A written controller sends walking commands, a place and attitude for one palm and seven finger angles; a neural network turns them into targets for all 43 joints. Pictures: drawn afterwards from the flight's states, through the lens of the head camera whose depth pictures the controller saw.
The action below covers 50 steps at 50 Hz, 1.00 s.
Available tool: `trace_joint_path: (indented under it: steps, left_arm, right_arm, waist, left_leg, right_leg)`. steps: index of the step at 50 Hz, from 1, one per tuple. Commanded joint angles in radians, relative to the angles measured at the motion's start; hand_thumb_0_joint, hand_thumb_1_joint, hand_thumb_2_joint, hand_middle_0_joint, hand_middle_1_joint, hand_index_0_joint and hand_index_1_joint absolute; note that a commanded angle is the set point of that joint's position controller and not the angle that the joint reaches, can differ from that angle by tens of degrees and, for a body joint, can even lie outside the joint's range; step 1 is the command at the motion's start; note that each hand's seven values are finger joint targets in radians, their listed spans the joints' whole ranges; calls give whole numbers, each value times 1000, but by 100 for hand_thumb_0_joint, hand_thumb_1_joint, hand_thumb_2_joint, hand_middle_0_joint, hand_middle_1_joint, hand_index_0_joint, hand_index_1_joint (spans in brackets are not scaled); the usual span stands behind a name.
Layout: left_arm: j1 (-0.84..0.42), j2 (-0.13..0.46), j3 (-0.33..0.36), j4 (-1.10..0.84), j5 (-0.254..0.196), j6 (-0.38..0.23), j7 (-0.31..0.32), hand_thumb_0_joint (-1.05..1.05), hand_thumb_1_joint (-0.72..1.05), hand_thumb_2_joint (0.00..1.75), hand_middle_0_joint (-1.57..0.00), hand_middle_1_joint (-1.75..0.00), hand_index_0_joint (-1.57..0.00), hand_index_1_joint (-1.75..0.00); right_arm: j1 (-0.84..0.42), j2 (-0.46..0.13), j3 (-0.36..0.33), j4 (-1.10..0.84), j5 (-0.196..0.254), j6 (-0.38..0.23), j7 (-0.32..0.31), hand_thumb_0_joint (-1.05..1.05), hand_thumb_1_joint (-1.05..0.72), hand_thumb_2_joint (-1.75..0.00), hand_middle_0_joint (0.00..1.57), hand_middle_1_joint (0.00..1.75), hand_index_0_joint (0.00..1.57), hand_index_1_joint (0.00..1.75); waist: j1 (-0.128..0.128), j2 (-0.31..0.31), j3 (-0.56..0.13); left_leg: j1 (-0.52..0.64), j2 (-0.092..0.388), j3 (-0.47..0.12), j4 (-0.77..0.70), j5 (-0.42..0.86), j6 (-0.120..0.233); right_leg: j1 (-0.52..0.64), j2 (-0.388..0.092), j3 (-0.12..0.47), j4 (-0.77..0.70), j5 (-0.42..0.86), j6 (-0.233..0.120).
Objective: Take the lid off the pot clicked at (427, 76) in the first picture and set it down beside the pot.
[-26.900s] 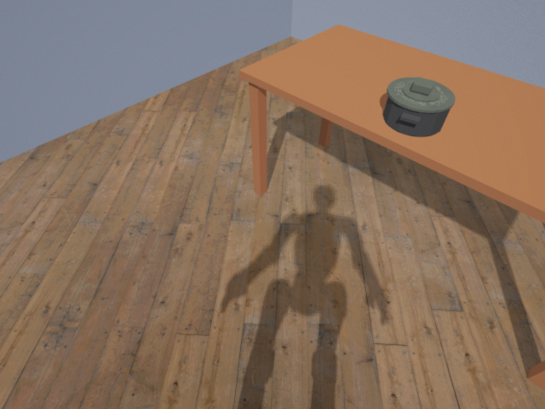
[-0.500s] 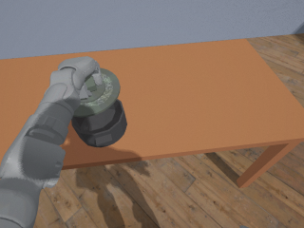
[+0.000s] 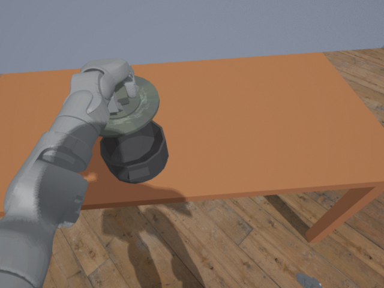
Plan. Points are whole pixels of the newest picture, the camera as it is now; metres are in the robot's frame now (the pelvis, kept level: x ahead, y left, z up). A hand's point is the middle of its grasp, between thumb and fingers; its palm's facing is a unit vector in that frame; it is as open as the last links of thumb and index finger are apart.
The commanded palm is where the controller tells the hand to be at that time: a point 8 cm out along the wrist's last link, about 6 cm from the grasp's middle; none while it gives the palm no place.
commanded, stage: move the lid sideways beside the pot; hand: left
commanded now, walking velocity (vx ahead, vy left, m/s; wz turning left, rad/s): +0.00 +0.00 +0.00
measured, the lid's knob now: (115, 94) +0.50 +0.17 +0.14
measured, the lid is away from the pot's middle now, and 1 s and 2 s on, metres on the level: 0.01 0.12 0.24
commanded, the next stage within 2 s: none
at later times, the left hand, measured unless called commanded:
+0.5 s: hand (92, 101) +0.47 +0.20 +0.15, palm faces -0.34 -0.08 -0.94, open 7.3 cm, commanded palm +0.47 +0.22 +0.23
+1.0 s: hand (60, 109) +0.45 +0.27 +0.15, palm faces -0.35 -0.06 -0.93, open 7.3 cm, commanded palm +0.47 +0.28 +0.23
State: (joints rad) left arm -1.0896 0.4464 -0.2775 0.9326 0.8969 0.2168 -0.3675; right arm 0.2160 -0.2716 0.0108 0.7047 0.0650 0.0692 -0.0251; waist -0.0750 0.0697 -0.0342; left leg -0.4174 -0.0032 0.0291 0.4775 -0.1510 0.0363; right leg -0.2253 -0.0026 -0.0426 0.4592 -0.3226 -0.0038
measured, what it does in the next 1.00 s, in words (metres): stands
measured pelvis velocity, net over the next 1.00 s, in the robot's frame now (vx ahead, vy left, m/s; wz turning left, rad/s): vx -0.01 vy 0.02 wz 0.00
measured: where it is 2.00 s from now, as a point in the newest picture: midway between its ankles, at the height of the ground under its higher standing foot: outside the picture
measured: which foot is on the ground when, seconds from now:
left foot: down 0.00-1.00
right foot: down 0.00-1.00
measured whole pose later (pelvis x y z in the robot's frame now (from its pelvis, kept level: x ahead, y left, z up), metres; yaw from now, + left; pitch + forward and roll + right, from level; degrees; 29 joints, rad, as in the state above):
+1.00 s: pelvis -0.01 +0.02 +0.00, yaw +0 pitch +6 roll -2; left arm -1.03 0.66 -0.16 0.91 0.92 0.03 -0.45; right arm 0.24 -0.29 0.01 0.68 0.08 0.09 -0.04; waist -0.07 0.05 0.00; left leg -0.45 -0.01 0.03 0.49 -0.14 0.06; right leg -0.24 -0.01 -0.04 0.43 -0.29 0.01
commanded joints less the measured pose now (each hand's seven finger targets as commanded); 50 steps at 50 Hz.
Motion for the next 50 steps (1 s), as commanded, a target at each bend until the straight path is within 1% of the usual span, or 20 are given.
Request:
trace_joint_path:
  steps: [1,3,5,6,8,10,11,18,22,24,25,27,29,35,38,41,43,45,47,50]
  left_arm:
    - [-604,259,108,-205,20,-15,43,0,60,104,-61,-107,-79,-112]
    - [-634,291,126,-227,25,-16,50,0,60,104,-61,-107,-79,-112]
    - [-658,257,108,-274,18,-34,55,0,60,104,-61,-107,-79,-112]
    - [-640,317,150,-257,30,-36,63,0,60,104,-61,-107,-79,-112]
    - [-629,360,177,-248,44,-39,73,0,60,104,-61,-107,-79,-112]
    - [-598,361,183,-245,43,-45,74,0,60,104,-61,-107,-79,-112]
    - [-588,403,211,-213,54,-41,79,0,60,104,-61,-107,-79,-112]
    - [-569,352,152,-202,52,-34,40,0,60,104,-61,-107,-79,-112]
    - [-586,450,215,-282,44,-85,9,0,60,104,-61,-107,-79,-112]
    - [-561,469,222,-264,43,-100,-1,0,60,104,-61,-107,-79,-112]
    - [-548,425,192,-281,34,-114,-9,0,60,104,-61,-107,-79,-112]
    - [-536,479,228,-278,34,-123,-12,0,60,104,-61,-107,-79,-112]
    - [-499,455,212,-237,32,-128,-15,0,60,104,-61,-107,-79,-112]
    - [-523,481,228,-327,28,-165,-17,0,60,104,-61,-107,-79,-112]
    - [-522,518,255,-294,28,-169,-17,0,60,104,-61,-107,-79,-112]
    - [-543,496,231,-300,24,-176,-20,0,60,104,-61,-107,-79,-112]
    - [-556,524,243,-276,30,-175,-18,0,60,104,-61,-107,-79,-112]
    - [-572,485,209,-288,22,-184,-21,0,60,104,-61,-107,-79,-112]
    - [-586,526,236,-275,32,-187,-18,0,60,104,-61,-107,-79,-112]
    - [-561,527,238,-229,36,-194,-20,0,60,104,-61,-107,-79,-112]
  right_arm:
    - [-9,-149,-44,-100,2,-20,-4,0,-90,-90,20,30,20,30]
    - [-11,-146,-42,-103,2,-23,-8,0,-90,-90,20,30,20,30]
    - [-18,-138,-42,-116,2,-36,-9,0,-90,-90,20,30,20,30]
    - [-4,-146,-44,-106,-2,-32,-10,0,-90,-90,20,30,20,30]
    - [-5,-145,-42,-110,-3,-29,-13,0,-90,-90,20,30,20,30]
    - [-12,-144,-40,-120,-4,-29,-16,0,-90,-90,20,30,20,30]
    - [-3,-152,-43,-106,-4,-22,-16,0,-90,-90,20,30,20,30]
    - [-9,-154,-50,-116,4,-8,-10,0,-90,-90,20,30,20,30]
    - [2,-158,-56,-126,0,-16,-22,0,-90,-90,20,30,20,30]
    - [7,-161,-53,-124,6,-10,-26,0,-90,-90,20,30,20,30]
    - [1,-156,-53,-136,5,-15,-26,0,-90,-90,20,30,20,30]
    - [12,-166,-57,-123,7,-7,-24,0,-90,-90,20,30,20,30]
    - [12,-164,-55,-124,9,-1,-25,0,-90,-90,20,30,20,30]
    - [13,-168,-58,-141,9,0,-20,0,-90,-90,20,30,20,30]
    - [28,-175,-62,-127,12,7,-21,0,-90,-90,20,30,20,30]
    - [33,-177,-61,-124,14,4,-22,0,-90,-90,20,30,20,30]
    - [41,-183,-60,-115,16,4,-24,0,-90,-90,20,30,20,30]
    - [36,-181,-57,-122,17,-7,-25,0,-90,-90,20,30,20,30]
    - [52,-186,-60,-110,15,-7,-26,0,-90,-90,20,30,20,30]
    - [54,-187,-56,-112,14,-12,-31,0,-90,-90,20,30,20,30]
  waist:
    - [-14,-73,-417]
    - [-11,-64,-425]
    - [-11,-40,-444]
    - [-6,-42,-446]
    - [2,-39,-458]
    - [8,-48,-457]
    - [9,-57,-446]
    - [-7,-40,-418]
    - [-9,-21,-479]
    - [-10,-36,-446]
    - [-9,-20,-441]
    - [-11,-15,-407]
    - [-11,-22,-375]
    - [-2,41,-454]
    - [-6,31,-438]
    - [-12,40,-439]
    - [-12,27,-423]
    - [-13,58,-432]
    - [-13,55,-439]
    - [-10,41,-424]
  left_leg:
    - [424,-28,-45,16,227,57]
    - [420,-30,-41,10,211,58]
    - [444,-28,-47,14,242,58]
    - [449,-27,-50,13,233,58]
    - [435,-30,-48,4,234,56]
    - [407,-31,-39,5,242,57]
    - [401,-25,-38,4,235,56]
    - [403,-26,-30,9,215,59]
    - [450,-31,-29,30,269,70]
    - [434,-28,-29,26,264,70]
    - [430,-31,-27,30,286,69]
    - [434,-26,-24,32,286,70]
    - [422,-25,-28,25,265,67]
    - [493,-19,-44,35,340,65]
    - [499,-14,-52,28,296,64]
    - [512,-12,-56,28,286,64]
    - [494,-10,-58,16,237,60]
    - [506,-10,-64,15,248,58]
    - [515,-7,-66,16,230,57]
    - [489,-6,-69,8,207,56]
  right_leg:
    - [-95,46,2,-59,413,-30]
    - [-81,45,6,-62,407,-29]
    - [-93,46,2,-60,417,-34]
    - [-82,50,3,-59,413,-33]
    - [-57,48,6,-57,418,-35]
    - [-41,43,9,-63,438,-36]
    - [-34,45,8,-58,440,-35]
    - [-62,45,8,-72,414,-28]
    - [-30,40,21,-68,483,-26]
    - [-39,41,17,-70,474,-25]
    - [-47,41,13,-72,486,-29]
    - [-61,44,13,-72,488,-26]
    - [-85,48,4,-75,440,-28]
    - [-102,52,-3,-68,433,-37]
    - [-123,57,-10,-73,383,-35]
    - [-149,58,-14,-77,357,-36]
    - [-155,59,-19,-82,322,-36]
    - [-177,57,-18,-82,309,-41]
    - [-176,60,-20,-82,294,-39]
    - [-189,59,-22,-88,268,-43]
